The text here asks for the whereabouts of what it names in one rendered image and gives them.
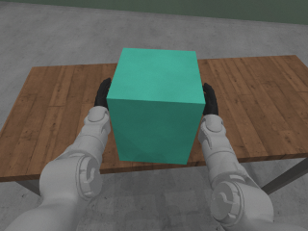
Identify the right robot forearm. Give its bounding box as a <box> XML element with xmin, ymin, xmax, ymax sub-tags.
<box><xmin>197</xmin><ymin>114</ymin><xmax>261</xmax><ymax>190</ymax></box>

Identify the table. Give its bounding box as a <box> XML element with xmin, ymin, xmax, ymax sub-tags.
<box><xmin>0</xmin><ymin>55</ymin><xmax>308</xmax><ymax>197</ymax></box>

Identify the left robot hand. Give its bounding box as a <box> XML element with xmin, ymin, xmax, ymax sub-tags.
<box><xmin>93</xmin><ymin>77</ymin><xmax>112</xmax><ymax>111</ymax></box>

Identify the left robot upper arm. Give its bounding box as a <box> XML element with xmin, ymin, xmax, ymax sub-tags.
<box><xmin>4</xmin><ymin>155</ymin><xmax>103</xmax><ymax>231</ymax></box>

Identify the right robot upper arm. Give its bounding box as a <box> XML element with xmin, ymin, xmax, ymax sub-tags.
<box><xmin>210</xmin><ymin>180</ymin><xmax>308</xmax><ymax>231</ymax></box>

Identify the left robot forearm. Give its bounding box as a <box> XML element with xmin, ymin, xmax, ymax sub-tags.
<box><xmin>38</xmin><ymin>106</ymin><xmax>112</xmax><ymax>198</ymax></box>

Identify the right robot hand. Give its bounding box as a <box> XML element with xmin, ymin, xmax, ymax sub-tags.
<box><xmin>202</xmin><ymin>83</ymin><xmax>218</xmax><ymax>116</ymax></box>

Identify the carton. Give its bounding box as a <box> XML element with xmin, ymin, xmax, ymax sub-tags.
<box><xmin>106</xmin><ymin>47</ymin><xmax>206</xmax><ymax>165</ymax></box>

